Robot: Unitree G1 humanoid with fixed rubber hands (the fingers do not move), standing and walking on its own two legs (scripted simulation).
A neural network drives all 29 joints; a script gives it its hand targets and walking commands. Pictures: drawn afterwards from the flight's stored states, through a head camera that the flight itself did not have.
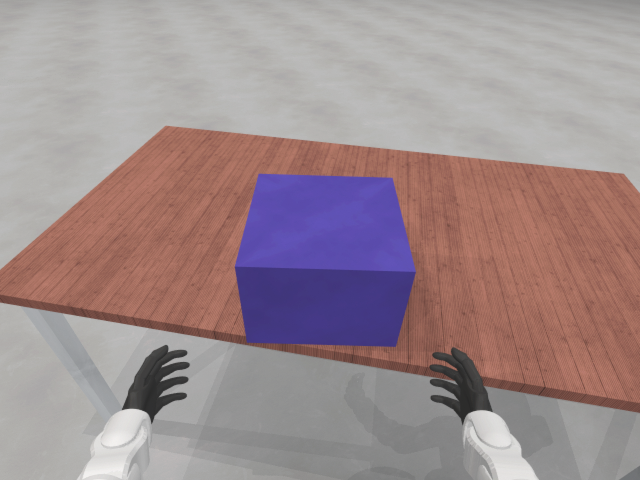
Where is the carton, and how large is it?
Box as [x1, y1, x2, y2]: [235, 174, 415, 346]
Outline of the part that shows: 259,174 235,264 247,342 395,346 415,270 392,178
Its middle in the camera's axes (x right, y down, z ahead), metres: +0.01 +0.04 +0.71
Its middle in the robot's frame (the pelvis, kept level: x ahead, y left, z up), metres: +0.53 +0.00 -0.01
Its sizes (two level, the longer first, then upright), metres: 0.260 0.256 0.186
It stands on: a table, 0.65 m high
